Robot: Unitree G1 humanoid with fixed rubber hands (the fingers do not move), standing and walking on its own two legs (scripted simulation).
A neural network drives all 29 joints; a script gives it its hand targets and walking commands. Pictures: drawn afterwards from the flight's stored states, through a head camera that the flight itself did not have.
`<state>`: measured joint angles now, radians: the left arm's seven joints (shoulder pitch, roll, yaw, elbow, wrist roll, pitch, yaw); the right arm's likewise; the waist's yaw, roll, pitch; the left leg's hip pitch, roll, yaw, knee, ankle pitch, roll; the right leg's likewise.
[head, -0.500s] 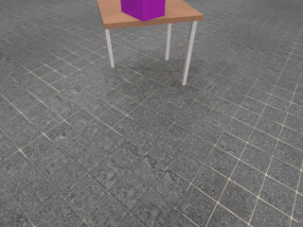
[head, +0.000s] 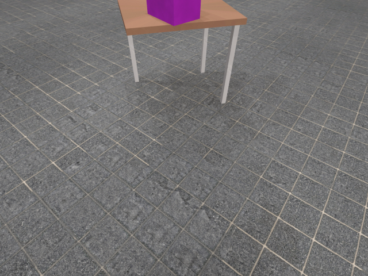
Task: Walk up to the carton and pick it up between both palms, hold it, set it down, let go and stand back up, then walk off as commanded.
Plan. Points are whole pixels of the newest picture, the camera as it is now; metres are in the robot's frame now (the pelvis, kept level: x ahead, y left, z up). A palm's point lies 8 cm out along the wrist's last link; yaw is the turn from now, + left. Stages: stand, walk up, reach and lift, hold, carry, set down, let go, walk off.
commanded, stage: stand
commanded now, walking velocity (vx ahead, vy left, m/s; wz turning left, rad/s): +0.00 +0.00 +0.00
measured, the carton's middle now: out of the picture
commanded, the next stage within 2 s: walk up in 0.58 s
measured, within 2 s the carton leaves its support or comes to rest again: neither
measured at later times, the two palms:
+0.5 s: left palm out of the picture +0.07 +0.29 -0.12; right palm out of the picture +0.07 -0.27 -0.12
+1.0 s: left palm out of the picture +0.08 +0.30 -0.10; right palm out of the picture +0.07 -0.30 -0.13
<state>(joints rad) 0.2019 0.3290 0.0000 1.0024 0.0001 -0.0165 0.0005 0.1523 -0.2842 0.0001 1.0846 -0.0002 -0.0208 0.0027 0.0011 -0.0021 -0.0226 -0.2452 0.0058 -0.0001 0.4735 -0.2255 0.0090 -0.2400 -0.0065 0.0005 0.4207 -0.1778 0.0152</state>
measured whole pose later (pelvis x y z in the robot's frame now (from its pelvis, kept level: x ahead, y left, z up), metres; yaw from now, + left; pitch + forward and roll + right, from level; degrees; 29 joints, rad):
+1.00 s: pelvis +0.02 -0.02 +0.00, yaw +0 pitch +1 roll +1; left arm 0.21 0.42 0.00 1.00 0.00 -0.04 -0.04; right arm 0.23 -0.33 0.00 1.07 0.00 -0.04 0.05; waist 0.01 -0.01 -0.04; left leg -0.23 0.00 -0.01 0.47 -0.29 0.04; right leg -0.28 -0.02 0.00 0.57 -0.46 -0.02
